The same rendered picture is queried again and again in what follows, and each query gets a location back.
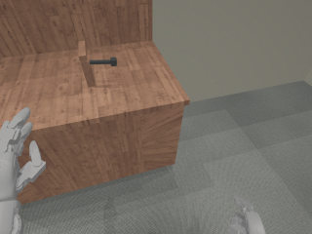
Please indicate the right robot hand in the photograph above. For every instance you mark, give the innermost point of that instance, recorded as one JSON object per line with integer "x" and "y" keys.
{"x": 248, "y": 223}

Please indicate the robot left forearm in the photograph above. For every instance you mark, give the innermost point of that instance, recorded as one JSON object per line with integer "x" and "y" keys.
{"x": 10, "y": 221}

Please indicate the tap lever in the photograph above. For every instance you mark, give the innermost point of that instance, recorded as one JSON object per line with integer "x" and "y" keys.
{"x": 111, "y": 61}

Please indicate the left robot hand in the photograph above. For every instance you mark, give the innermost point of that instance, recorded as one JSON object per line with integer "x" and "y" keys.
{"x": 12, "y": 136}

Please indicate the counter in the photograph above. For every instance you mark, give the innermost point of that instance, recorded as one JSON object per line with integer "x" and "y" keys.
{"x": 92, "y": 123}

